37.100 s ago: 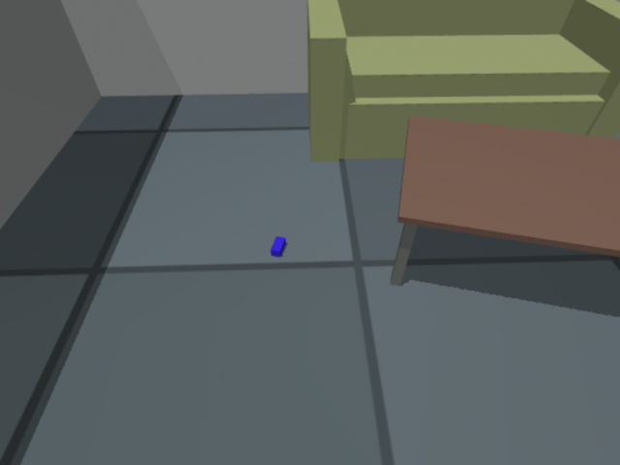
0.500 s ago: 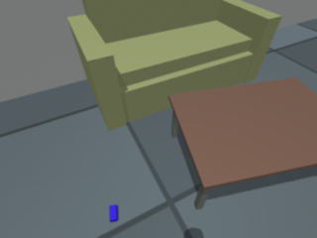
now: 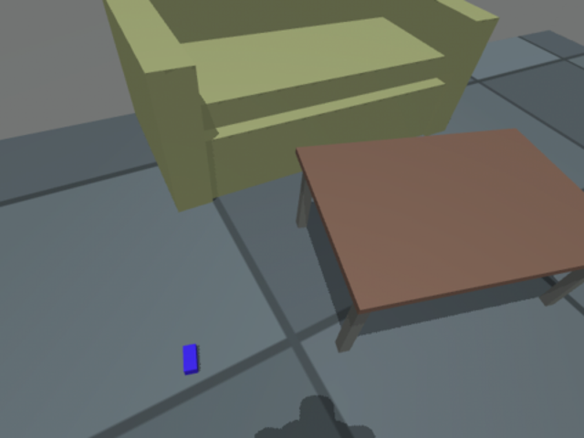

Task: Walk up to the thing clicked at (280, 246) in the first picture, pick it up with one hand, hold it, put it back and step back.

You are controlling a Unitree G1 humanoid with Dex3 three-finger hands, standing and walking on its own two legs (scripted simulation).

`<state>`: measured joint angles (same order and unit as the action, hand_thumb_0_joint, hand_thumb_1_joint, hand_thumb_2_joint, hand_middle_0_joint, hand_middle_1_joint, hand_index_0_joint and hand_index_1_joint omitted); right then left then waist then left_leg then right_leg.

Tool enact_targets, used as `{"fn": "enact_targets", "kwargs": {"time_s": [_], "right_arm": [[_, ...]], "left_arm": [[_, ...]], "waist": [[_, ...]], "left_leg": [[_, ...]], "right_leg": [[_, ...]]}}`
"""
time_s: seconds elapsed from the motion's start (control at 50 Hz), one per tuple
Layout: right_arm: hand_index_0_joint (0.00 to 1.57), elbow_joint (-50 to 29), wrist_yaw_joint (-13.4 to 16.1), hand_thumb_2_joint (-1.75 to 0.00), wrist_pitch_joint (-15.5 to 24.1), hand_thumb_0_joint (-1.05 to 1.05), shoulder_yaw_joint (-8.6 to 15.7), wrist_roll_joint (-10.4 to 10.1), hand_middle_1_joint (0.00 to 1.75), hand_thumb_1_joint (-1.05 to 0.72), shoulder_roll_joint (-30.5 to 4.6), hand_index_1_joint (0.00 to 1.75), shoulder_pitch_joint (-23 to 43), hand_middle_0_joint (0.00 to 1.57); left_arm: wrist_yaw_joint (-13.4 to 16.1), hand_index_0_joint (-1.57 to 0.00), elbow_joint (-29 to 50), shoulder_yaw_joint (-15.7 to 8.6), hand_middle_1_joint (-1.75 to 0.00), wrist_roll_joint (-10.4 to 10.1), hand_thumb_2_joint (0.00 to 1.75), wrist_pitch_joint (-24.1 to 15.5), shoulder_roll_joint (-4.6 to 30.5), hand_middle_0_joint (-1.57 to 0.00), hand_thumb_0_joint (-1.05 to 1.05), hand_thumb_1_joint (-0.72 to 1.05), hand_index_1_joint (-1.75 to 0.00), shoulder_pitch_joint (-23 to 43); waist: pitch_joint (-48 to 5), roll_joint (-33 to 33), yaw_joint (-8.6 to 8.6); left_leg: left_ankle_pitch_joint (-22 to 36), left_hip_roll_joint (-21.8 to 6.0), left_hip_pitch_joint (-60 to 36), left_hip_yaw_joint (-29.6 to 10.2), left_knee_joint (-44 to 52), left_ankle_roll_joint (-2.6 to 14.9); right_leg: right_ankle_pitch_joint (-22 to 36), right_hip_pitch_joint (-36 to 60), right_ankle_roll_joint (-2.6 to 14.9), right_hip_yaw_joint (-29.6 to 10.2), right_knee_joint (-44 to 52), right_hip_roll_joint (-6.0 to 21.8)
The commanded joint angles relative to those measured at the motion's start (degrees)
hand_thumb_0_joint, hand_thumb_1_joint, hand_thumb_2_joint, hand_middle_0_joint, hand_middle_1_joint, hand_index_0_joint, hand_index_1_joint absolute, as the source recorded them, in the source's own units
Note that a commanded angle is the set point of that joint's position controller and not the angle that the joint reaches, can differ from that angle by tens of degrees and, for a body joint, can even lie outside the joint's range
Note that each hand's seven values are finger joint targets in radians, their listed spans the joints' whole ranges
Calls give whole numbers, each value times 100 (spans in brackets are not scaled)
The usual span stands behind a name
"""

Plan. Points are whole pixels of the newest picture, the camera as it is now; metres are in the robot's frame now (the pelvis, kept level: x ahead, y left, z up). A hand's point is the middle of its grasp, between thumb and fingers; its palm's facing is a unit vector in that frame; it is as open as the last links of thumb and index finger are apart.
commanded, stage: walk up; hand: left
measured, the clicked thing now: (190, 359) +0.51 +0.27 -0.75
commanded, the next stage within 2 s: none
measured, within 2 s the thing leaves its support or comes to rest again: neither
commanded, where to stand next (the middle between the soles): +0.08 -0.01 m, yaw +0 degrees
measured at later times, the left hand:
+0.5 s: hand out of the picture +0.14 +0.26 -0.15, palm faces +0.01 -0.91 -0.41, open 7.4 cm
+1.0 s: hand out of the picture +0.03 +0.24 -0.15, palm faces -0.02 -0.93 -0.38, open 7.4 cm
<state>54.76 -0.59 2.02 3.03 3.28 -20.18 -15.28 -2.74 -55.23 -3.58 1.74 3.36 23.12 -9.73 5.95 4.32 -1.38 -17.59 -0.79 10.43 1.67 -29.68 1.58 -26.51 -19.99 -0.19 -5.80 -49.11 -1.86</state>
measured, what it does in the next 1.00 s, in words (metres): steps on the spot: right foot, then left foot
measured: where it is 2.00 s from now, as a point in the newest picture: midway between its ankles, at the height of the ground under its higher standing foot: outside the picture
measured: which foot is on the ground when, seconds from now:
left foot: down 0.00-0.16, up 0.18-0.48, down 0.50-0.84, up 0.86-1.00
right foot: up 0.00-0.12, down 0.14-0.52, up 0.54-0.78, down 0.80-1.00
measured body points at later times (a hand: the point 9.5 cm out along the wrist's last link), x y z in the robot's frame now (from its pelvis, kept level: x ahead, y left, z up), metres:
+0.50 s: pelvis +0.05 -0.01 -0.02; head +0.08 -0.02 +0.43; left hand +0.13 +0.31 -0.12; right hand +0.12 -0.33 -0.14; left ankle +0.12 +0.11 -0.74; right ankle +0.02 -0.15 -0.74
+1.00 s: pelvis +0.00 -0.02 -0.01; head +0.02 -0.04 +0.44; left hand +0.03 +0.29 -0.13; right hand +0.07 -0.35 -0.13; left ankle +0.04 +0.10 -0.72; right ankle -0.04 -0.13 -0.74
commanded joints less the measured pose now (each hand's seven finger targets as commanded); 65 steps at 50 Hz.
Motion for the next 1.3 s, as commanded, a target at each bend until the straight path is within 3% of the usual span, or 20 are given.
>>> {"fn": "enact_targets", "kwargs": {"time_s": [0.0, 0.1, 0.16, 0.28, 0.38, 0.42, 0.46, 0.52, 0.68, 0.76, 0.78, 0.8, 0.82, 0.88, 1.0, 1.06, 1.1, 1.12, 1.2, 1.28], "right_arm": [[20, -528, -14, -90, 121, 0, 548, -27, 30, -90, -1904, 30, -519, 20], [20, -1001, -132, -90, -42, 0, 408, -150, 30, -90, -1612, 30, 172, 20], [20, -1199, -33, -90, -140, 0, 267, -264, 30, -90, -1321, 30, 283, 20], [20, -657, -87, -90, -199, 0, 299, -256, 30, -90, -1309, 30, -484, 20], [20, -610, 29, -90, -261, 0, 227, -304, 30, -90, -1218, 30, -231, 20], [20, -611, 67, -90, -264, 0, 263, -286, 30, -90, -1289, 30, -177, 20], [20, -662, 91, -90, -250, 0, 348, -253, 30, -90, -1499, 30, -121, 20], [20, -917, 114, -90, -250, 0, 553, -305, 30, -90, -2168, 30, -22, 20], [20, -1091, 183, -90, -181, 0, 434, -112, 30, -90, -1637, 30, 556, 20], [20, -1103, 111, -90, -277, 0, 378, -105, 30, -90, -1727, 30, 846, 20], [20, -1063, 110, -90, -298, 0, 297, -161, 30, -90, -1449, 30, 696, 20], [20, -1186, 94, -90, -247, 0, 150, -252, 30, -90, -997, 30, 961, 20], [20, -1102, 160, -90, -215, 0, 284, -255, 30, -90, -1376, 30, 1245, 20], [20, -770, 87, -90, -105, 0, 183, -363, 30, -90, -1089, 30, 748, 20], [20, -869, -63, -90, 81, 0, 237, -202, 30, -90, -1287, 30, 873, 20], [20, -762, -88, -90, 208, 0, 352, -189, 30, -90, -1291, 30, 63, 20], [20, -653, -57, -90, 268, 0, 638, -115, 30, -90, -2081, 30, -941, 20], [20, -674, -63, -90, 277, 0, 656, -224, 30, -90, -2133, 30, -1118, 20], [20, -952, -21, -90, 279, 0, 416, -280, 30, -90, -1689, 30, -438, 20], [20, -1099, 27, -90, -22, 0, 233, -218, 30, -90, -1321, 30, 136, 20]], "left_arm": [[11, -20, 780, -279, -30, 16, 90, -463, 1173, -20, 0, 90, -30, 813], [124, -20, 328, -330, -30, -35, 90, -699, 928, -20, 0, 90, -30, -875], [256, -20, 491, -507, -30, 25, 90, -752, 1925, -20, 0, 90, -30, -1038], [347, -20, 849, -275, -30, -103, 90, -833, 1301, -20, 0, 90, -30, -407], [422, -20, 1004, -193, -30, -174, 90, -559, 1269, -20, 0, 90, -30, 86], [453, -20, 1073, -175, -30, -224, 90, -393, 1292, -20, 0, 90, -30, 155], [484, -20, 1124, -158, -30, -291, 90, -280, 1215, -20, 0, 90, -30, 135], [592, -20, 1056, -176, -30, -371, 90, -80, 1070, -20, 0, 90, -30, -160], [328, -20, 703, -244, -30, -113, 90, -154, 954, -20, 0, 90, -30, -440], [272, -20, 277, -369, -30, -14, 90, -249, 895, -20, 0, 90, -30, -1192], [289, -20, 266, -428, -30, 67, 90, -309, 1071, -20, 0, 90, -30, -1128], [317, -20, 519, -481, -30, 153, 90, -347, 1426, -20, 0, 90, -30, -817], [282, -20, 742, -503, -30, 163, 90, -356, 1839, -20, 0, 90, -30, -156], [330, -20, 726, -302, -30, 45, 90, -575, 1140, -20, 0, 90, -30, 241], [189, -20, 670, -404, -30, 8, 90, -610, 1481, -20, 0, 90, -30, -844], [141, -20, 903, -265, -30, -63, 90, -600, 1370, -20, 0, 90, -30, -641], [161, -20, 1148, -167, -30, -143, 90, -620, 873, -20, 0, 90, -30, -140], [220, -20, 1164, -262, -30, -69, 90, -621, 1267, -20, 0, 90, -30, -87], [135, -20, 1009, -212, -30, -114, 90, -677, 1194, -20, 0, 90, -30, -648], [370, -20, 774, -164, -30, -249, 90, -670, 866, -20, 0, 90, -30, -726]], "waist": [[-33, -1485, -497], [-511, -1216, 378], [-380, 243, 590], [81, 213, 154], [-112, 870, 123], [-321, 645, 57], [-534, -86, 13], [-1327, -1597, -90], [-1135, -1300, 43], [-810, -1479, 395], [-554, -871, 346], [-147, 422, 496], [253, 480, 434], [80, -51, 88], [-92, 489, 517], [-434, 177, -24], [-693, -1401, -456], [-488, -843, -444], [-58, -1045, 31], [-99, -1517, 132]], "left_leg": [[-775, -1477, -1472, -1889, 1555, 1162], [1345, -905, 46, -631, 65, 695], [-1581, 116, 2326, -758, -2726, 37], [-458, -10, 1536, -1105, -2458, -218], [-93, 99, 828, -269, -1439, -221], [298, 187, 637, -86, -763, -113], [3172, -22, 164, -275, -102, 4], [5192, -2033, -2, -2818, 494, 1573], [-700, -1378, -47, -1802, 695, 1067], [-1046, -1174, 1171, -1541, 464, 724], [-1051, -823, 1702, -1261, -104, 386], [-1433, 11, 2333, -685, -966, -48], [-1379, 254, 1373, -849, -1969, -174], [-601, 255, 1428, -900, -1711, -172], [-736, 236, 1461, -133, -418, -13], [-163, 223, -341, -228, 944, 291], [-720, -1768, -2228, -3621, 1389, 1272], [-11, -2165, -1884, -3824, 1331, 1719], [1028, -1274, -740, -1955, 1268, 1181], [4656, -790, 378, -750, 235, 839]], "right_leg": [[-366, -1230, 7, 282, 867, 129], [1345, 1748, 173, 1023, 3106, -23], [287, 2184, 1446, -2627, 3751, 2518], [3289, 1104, 1131, -190, 3220, 1581], [5535, 828, 1012, 265, 2204, 1503], [5263, 863, 904, 291, 1488, 1369], [3956, 571, 503, 428, 736, 937], [-1400, 157, 192, -83, -2122, -349], [-670, -119, 78, 174, -115, 141], [122, 1284, 315, 627, 2244, 46], [-68, 1418, 451, 49, 2749, 258], [-1674, 556, 979, -2244, 3516, 1576], [-1971, -1025, 1467, -2866, 3771, 2309], [1338, 370, 936, -1071, 3059, 1475], [1475, 1729, 1117, -1002, 2787, 1693], [2159, 969, 835, -311, 1801, 1364], [-192, -1815, 243, 848, -456, -1], [-789, -1892, 270, 138, -877, 314], [0, -1235, 215, 277, -267, 586], [1117, 247, 56, 899, 813, 319]]}}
